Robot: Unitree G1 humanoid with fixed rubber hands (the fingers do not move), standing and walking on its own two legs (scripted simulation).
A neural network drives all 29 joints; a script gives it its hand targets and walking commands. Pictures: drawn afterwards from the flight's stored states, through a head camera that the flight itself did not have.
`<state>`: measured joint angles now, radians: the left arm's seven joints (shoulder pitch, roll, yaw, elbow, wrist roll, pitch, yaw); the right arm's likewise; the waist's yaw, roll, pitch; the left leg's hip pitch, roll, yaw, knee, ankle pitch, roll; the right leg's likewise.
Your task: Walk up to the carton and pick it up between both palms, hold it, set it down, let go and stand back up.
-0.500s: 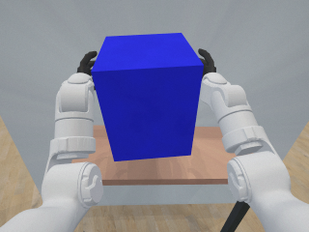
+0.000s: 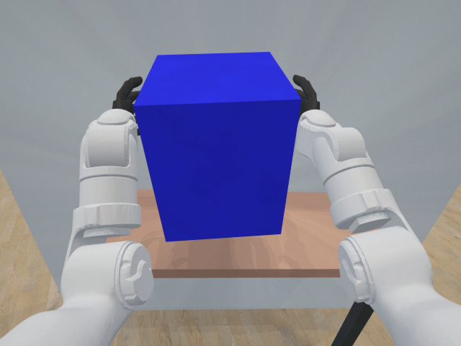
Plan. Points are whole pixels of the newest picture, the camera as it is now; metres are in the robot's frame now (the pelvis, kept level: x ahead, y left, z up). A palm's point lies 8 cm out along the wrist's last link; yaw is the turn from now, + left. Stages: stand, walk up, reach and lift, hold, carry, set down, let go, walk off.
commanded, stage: hold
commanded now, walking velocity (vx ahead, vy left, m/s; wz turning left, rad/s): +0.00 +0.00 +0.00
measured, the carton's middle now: (219, 144) +0.38 +0.00 +0.24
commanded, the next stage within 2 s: none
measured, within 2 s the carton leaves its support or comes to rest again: neither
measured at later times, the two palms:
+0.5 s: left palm (126, 116) +0.37 +0.15 +0.29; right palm (309, 116) +0.37 -0.14 +0.30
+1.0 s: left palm (128, 120) +0.37 +0.15 +0.29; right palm (309, 121) +0.37 -0.14 +0.29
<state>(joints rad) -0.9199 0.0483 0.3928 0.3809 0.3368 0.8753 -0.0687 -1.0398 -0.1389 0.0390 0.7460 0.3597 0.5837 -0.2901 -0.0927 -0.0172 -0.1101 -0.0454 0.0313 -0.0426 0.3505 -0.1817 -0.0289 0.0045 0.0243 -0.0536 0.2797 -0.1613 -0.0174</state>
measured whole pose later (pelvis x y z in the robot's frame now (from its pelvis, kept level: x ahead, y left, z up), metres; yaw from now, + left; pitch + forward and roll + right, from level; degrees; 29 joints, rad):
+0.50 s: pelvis +0.00 +0.00 +0.00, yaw +0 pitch -6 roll -1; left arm -0.95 0.05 0.39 0.43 0.32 0.84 -0.04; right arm -1.07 -0.15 0.02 0.79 0.35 0.56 -0.27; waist -0.09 0.00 -0.13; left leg -0.08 0.03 -0.04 0.36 -0.18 -0.02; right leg -0.03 0.02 -0.05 0.28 -0.16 -0.01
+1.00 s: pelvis +0.00 +0.00 +0.00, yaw +0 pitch -6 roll -1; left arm -0.93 0.04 0.39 0.40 0.32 0.86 -0.05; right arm -1.04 -0.14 0.03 0.75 0.36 0.58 -0.29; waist -0.09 -0.01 -0.13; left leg -0.07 0.03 -0.04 0.35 -0.18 -0.03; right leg -0.02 0.02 -0.05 0.28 -0.16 -0.02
